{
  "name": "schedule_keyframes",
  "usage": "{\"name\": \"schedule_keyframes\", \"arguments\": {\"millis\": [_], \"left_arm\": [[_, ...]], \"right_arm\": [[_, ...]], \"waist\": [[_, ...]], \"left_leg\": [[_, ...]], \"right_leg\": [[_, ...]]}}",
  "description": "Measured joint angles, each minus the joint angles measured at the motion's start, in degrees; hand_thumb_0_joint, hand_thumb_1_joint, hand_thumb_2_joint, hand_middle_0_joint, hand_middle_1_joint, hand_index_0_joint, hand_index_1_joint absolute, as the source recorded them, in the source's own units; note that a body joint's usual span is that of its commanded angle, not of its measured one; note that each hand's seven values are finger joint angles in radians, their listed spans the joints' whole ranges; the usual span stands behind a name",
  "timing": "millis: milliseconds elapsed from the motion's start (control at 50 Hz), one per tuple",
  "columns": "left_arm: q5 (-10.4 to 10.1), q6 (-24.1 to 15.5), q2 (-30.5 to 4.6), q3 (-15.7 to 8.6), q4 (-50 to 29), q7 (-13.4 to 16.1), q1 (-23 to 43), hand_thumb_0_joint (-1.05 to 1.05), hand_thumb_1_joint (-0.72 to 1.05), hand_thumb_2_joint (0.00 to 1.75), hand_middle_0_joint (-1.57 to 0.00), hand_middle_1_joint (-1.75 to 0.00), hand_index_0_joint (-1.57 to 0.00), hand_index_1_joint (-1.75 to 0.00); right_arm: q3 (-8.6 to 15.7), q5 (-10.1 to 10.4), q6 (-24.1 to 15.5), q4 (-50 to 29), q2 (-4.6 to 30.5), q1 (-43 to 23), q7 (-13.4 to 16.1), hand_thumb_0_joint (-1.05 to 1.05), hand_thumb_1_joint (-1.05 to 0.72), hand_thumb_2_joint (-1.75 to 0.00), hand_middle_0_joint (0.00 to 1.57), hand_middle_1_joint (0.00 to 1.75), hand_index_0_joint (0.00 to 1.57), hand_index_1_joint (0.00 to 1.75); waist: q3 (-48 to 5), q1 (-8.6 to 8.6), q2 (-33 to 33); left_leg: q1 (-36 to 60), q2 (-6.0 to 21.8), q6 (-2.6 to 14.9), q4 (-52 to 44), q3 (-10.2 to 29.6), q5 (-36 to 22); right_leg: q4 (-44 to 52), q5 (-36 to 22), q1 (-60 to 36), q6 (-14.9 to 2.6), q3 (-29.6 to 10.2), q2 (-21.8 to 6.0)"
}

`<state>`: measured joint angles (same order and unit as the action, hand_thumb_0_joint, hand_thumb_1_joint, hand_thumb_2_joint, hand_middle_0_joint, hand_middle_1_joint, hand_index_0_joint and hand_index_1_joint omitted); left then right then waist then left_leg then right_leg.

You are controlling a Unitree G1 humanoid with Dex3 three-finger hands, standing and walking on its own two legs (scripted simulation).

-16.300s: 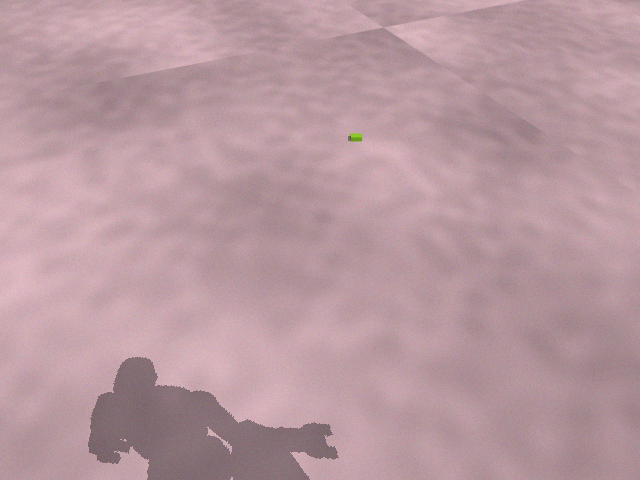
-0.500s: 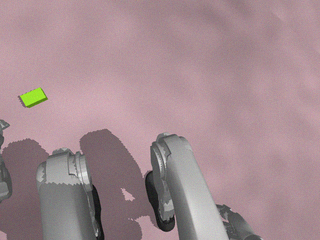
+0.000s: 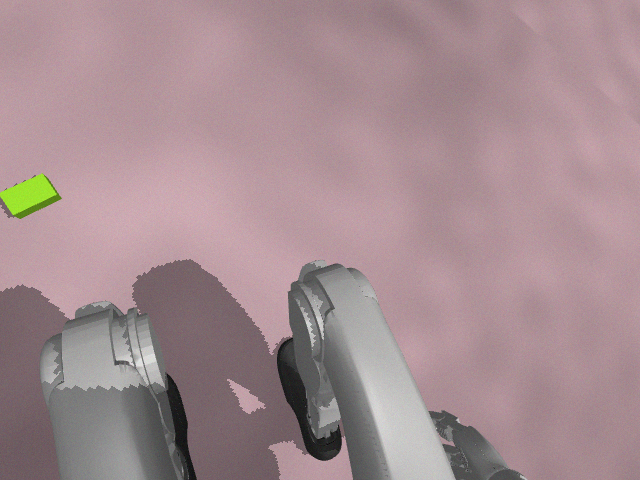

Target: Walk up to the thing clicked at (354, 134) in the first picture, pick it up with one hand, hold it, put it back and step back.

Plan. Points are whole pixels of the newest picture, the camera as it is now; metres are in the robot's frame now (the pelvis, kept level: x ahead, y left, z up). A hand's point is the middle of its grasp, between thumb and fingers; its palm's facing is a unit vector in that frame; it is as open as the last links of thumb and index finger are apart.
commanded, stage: rise first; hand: left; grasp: from above
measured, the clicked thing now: (31, 196) +0.50 +0.30 -0.31
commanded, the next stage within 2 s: approach in 1.40 s
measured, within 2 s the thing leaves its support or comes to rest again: neither
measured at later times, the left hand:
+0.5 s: hand out of the picture +0.46 +0.35 -0.19, palm faces -0.31 -0.25 -0.92, open 11.2 cm
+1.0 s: hand out of the picture +0.45 +0.36 -0.18, palm faces -0.33 -0.24 -0.91, open 10.6 cm
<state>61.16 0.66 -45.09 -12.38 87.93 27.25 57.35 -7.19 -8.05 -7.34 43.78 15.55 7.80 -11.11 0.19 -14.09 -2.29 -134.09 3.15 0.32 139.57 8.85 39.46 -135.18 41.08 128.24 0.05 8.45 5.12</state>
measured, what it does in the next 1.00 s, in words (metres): stands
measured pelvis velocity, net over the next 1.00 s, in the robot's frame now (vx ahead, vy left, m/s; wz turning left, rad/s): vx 0.00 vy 0.00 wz -0.02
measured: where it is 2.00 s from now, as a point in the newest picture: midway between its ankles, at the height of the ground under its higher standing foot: (246, 438)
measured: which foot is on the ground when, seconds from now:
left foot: down 0.00-1.00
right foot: down 0.00-1.00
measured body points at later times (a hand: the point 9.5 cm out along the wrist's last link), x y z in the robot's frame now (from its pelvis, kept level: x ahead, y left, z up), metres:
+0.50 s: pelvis +0.00 +0.00 +0.00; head +0.26 +0.08 +0.35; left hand +0.47 +0.36 -0.14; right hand +0.05 -0.25 -0.10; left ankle +0.07 +0.13 -0.29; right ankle +0.09 -0.11 -0.29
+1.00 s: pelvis +0.00 +0.00 +0.00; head +0.25 +0.09 +0.36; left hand +0.47 +0.37 -0.13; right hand +0.05 -0.25 -0.09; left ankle +0.07 +0.13 -0.29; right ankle +0.09 -0.11 -0.29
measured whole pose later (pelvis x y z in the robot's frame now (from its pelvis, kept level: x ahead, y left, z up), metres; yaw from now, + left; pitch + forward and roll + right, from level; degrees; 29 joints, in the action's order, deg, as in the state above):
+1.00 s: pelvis +0.00 +0.00 +0.00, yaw -1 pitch +32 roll -10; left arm 60.1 1.3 -48.5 -11.0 86.9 25.3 58.4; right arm -9.9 -8.1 -9.1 41.6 16.7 8.8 -13.8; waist 1.9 -15.3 -2.8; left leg -133.9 2.9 0.2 140.3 10.3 39.6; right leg -134.8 41.0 127.3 0.3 9.7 5.3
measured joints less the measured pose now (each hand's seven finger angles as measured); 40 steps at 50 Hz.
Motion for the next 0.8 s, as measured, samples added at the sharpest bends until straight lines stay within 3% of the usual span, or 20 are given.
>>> {"name": "schedule_keyframes", "arguments": {"millis": [540, 800], "left_arm": [[-1.2, 1.1, -3.4, -0.5, 2.1, 0.4, 3.1, 0.00, -0.09, 0.59, -0.46, -0.77, -0.50, -0.72], [-1.6, 1.6, -4.5, 0.0, 0.3, -1.3, 2.3, 0.00, -0.05, 0.55, -0.50, -0.74, -0.54, -0.69]], "right_arm": [[-2.6, -0.6, -1.8, -1.3, 0.8, -0.2, -1.5, 0.00, -0.92, -0.90, 0.20, 0.30, 0.20, 0.30], [-2.9, -0.2, -1.9, -1.9, 1.1, 0.8, -2.3, 0.00, -0.92, -0.90, 0.20, 0.30, 0.20, 0.30]], "waist": [[2.5, -1.84, -0.6], [2.4, -1.93, -0.5]], "left_leg": [[-0.1, 0.3, -0.20, 1.2, 1.3, 0.4], [0.0, 0.1, 0.23, 1.2, 1.6, 0.6]], "right_leg": [[-0.4, -0.3, 0.1, 0.03, 1.1, 0.5], [0.3, -0.1, -0.8, 0.52, 1.3, 0.5]]}}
